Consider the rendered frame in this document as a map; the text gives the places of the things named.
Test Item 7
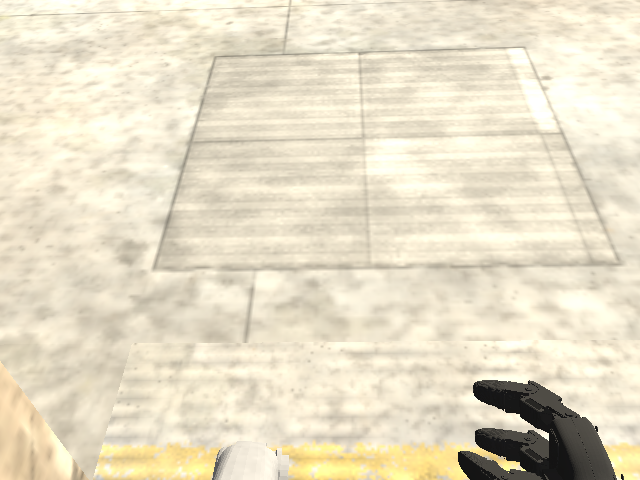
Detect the right robot hand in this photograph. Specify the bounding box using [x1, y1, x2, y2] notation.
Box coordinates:
[458, 380, 624, 480]

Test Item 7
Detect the left robot shin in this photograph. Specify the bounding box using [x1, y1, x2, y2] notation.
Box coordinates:
[213, 447, 227, 475]

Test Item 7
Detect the left robot thigh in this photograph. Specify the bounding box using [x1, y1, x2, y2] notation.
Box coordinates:
[212, 441, 289, 480]

